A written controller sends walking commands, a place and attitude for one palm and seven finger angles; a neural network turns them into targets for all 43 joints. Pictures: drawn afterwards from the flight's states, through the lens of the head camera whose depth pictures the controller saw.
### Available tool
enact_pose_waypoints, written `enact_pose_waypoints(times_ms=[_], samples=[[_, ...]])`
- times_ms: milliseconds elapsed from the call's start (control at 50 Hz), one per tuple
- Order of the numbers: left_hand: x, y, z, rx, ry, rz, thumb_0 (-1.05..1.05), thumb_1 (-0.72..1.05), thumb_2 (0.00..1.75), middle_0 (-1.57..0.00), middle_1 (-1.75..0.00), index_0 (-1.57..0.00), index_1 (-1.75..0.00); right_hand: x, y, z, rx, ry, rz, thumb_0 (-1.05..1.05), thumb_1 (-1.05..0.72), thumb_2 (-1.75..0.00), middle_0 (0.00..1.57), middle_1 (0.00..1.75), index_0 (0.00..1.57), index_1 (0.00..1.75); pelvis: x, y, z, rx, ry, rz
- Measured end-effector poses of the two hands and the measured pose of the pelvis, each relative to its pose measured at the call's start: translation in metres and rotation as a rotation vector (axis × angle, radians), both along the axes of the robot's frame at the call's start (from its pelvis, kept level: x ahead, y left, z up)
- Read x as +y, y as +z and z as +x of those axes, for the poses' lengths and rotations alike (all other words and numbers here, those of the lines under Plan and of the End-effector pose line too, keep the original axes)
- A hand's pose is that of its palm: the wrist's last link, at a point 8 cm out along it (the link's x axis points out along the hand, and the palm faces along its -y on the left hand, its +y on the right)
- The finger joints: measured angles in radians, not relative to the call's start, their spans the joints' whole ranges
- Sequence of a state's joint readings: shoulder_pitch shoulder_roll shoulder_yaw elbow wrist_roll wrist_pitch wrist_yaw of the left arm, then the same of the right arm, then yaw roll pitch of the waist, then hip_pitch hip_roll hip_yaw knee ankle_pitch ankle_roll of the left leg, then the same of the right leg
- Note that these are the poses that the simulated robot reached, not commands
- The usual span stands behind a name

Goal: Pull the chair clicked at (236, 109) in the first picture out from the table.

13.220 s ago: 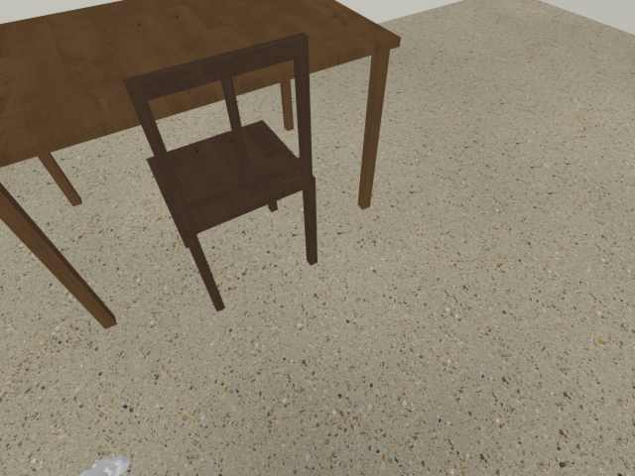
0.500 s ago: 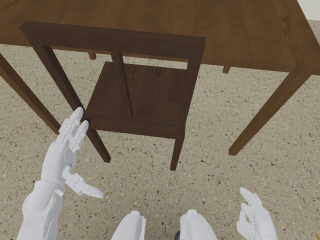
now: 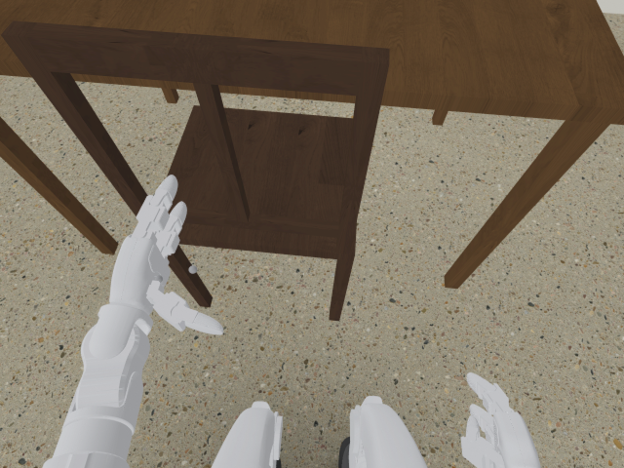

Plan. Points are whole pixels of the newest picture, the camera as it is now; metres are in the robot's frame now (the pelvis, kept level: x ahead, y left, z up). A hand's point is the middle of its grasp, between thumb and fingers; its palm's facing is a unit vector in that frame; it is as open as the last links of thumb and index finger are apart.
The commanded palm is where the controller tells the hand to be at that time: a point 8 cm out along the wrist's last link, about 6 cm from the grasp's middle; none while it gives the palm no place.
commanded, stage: aim the fingers beside a spindle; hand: left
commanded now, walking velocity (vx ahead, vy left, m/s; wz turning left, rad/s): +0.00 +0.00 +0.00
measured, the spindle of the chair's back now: (228, 163) +0.52 +0.15 +0.02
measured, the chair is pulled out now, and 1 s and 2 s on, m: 0.00 0.00 0.00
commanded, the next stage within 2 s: push the fingers through the gap in 1.00 s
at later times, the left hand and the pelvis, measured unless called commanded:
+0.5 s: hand (215, 248) +0.38 +0.14 +0.02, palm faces -0.08 -0.99 -0.05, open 16.9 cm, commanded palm +0.36 +0.20 +0.02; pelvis -0.01 +0.00 -0.01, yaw +0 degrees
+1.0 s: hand (218, 255) +0.37 +0.14 +0.02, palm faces -0.10 -0.99 -0.05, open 16.9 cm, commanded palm +0.35 +0.20 +0.02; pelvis -0.01 +0.01 -0.01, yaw +0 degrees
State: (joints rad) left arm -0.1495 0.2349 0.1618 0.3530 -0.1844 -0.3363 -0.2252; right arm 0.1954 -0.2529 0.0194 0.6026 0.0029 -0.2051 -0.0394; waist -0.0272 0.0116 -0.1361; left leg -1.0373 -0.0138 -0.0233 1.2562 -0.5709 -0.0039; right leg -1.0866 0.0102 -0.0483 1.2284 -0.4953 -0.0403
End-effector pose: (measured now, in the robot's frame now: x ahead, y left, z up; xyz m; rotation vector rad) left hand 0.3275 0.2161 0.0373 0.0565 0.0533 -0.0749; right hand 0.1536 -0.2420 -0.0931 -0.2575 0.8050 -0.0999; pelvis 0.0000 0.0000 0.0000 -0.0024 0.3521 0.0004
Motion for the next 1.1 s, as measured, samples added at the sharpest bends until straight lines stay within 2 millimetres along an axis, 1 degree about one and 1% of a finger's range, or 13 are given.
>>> enact_pose_waypoints(times_ms=[80, 240, 500, 580, 640, 720, 840, 980, 1100], samples=[[0.000, 0.000, 0.007, -0.014, 0.002, 0.000, -0.01, -0.50, 0.30, -0.06, -0.08, -0.06, -0.08, -0.004, -0.003, -0.006, 0.023, -0.011, -0.004, 0.01, -0.90, -0.90, 0.21, 0.30, 0.21, 0.30, 0.000, -0.001, 0.000, 0.007, 0.000, 0.000], [-0.012, -0.008, 0.019, -0.008, -0.021, -0.007, -0.01, -0.50, 0.30, -0.06, -0.08, -0.06, -0.08, -0.008, -0.011, -0.016, 0.067, -0.025, -0.009, 0.01, -0.90, -0.90, 0.21, 0.30, 0.21, 0.30, 0.000, -0.004, -0.001, 0.022, 0.000, 0.002], [-0.018, -0.016, 0.037, -0.026, -0.010, -0.004, -0.01, -0.50, 0.30, -0.06, -0.08, -0.06, -0.08, -0.005, -0.022, -0.031, 0.111, -0.041, 0.005, 0.01, -0.90, -0.90, 0.20, 0.30, 0.21, 0.30, 0.002, -0.011, -0.006, 0.040, -0.008, 0.005], [-0.016, -0.017, 0.037, -0.020, -0.005, -0.003, -0.01, -0.50, 0.30, -0.06, -0.08, -0.06, -0.08, -0.004, -0.023, -0.035, 0.123, -0.047, 0.010, 0.01, -0.90, -0.90, 0.20, 0.30, 0.21, 0.30, 0.002, -0.011, -0.006, 0.042, -0.011, 0.006], [-0.015, -0.014, 0.033, -0.027, -0.006, -0.004, -0.01, -0.50, 0.30, -0.06, -0.08, -0.06, -0.08, -0.003, -0.023, -0.037, 0.126, -0.049, 0.015, 0.01, -0.90, -0.90, 0.20, 0.30, 0.21, 0.30, 0.003, -0.010, -0.006, 0.039, -0.011, 0.006], [-0.014, -0.016, 0.029, -0.020, -0.004, -0.004, -0.01, -0.50, 0.30, -0.06, -0.08, -0.06, -0.08, -0.003, -0.022, -0.038, 0.131, -0.045, 0.011, 0.01, -0.90, -0.90, 0.21, 0.30, 0.21, 0.30, 0.004, -0.009, -0.007, 0.037, -0.009, 0.005], [-0.013, -0.018, 0.030, -0.029, -0.005, -0.007, -0.01, -0.50, 0.30, -0.06, -0.08, -0.06, -0.08, -0.003, -0.022, -0.034, 0.121, -0.037, -0.002, 0.01, -0.90, -0.90, 0.21, 0.30, 0.21, 0.30, 0.005, -0.011, -0.008, 0.039, -0.004, 0.000], [-0.023, -0.016, 0.029, -0.036, -0.030, -0.010, -0.01, -0.50, 0.30, -0.06, -0.08, -0.06, -0.08, -0.001, -0.021, -0.028, 0.111, -0.031, 0.003, 0.01, -0.90, -0.90, 0.20, 0.30, 0.21, 0.30, 0.006, -0.011, -0.007, 0.038, -0.003, 0.000], [-0.019, -0.020, 0.027, -0.020, -0.004, 0.000, -0.01, -0.50, 0.30, -0.06, -0.08, -0.07, -0.08, 0.001, -0.020, -0.025, 0.101, -0.030, 0.011, 0.01, -0.90, -0.90, 0.20, 0.30, 0.21, 0.30, 0.005, -0.011, -0.007, 0.036, -0.007, 0.003]])
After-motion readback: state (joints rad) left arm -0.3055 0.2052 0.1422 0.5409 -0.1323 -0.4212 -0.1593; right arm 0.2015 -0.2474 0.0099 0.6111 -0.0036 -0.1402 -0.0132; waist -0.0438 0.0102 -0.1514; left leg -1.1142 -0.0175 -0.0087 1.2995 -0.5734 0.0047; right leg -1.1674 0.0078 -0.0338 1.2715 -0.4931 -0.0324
